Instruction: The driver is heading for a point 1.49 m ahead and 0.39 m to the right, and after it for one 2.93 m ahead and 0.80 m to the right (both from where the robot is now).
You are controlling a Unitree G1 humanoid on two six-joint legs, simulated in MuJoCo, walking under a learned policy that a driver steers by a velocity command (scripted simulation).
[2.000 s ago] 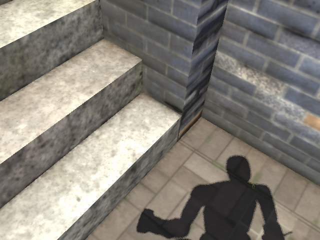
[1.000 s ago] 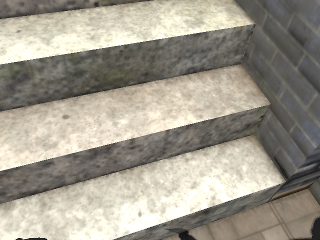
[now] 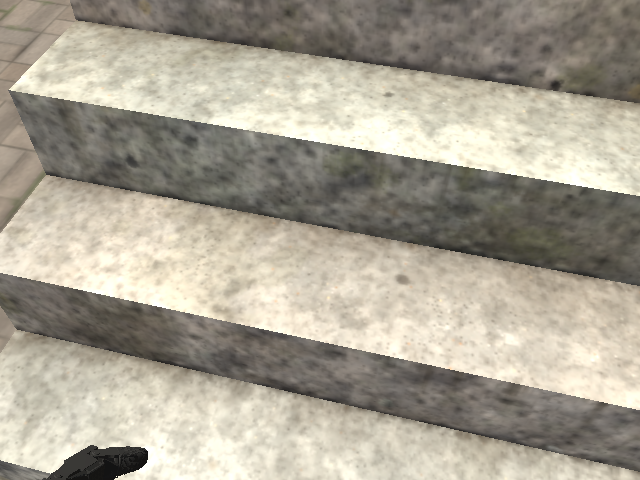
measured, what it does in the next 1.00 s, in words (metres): climbs: left foot, then right foot 0.20 m higher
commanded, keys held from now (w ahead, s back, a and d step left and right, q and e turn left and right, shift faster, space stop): w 0.60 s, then no key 0.40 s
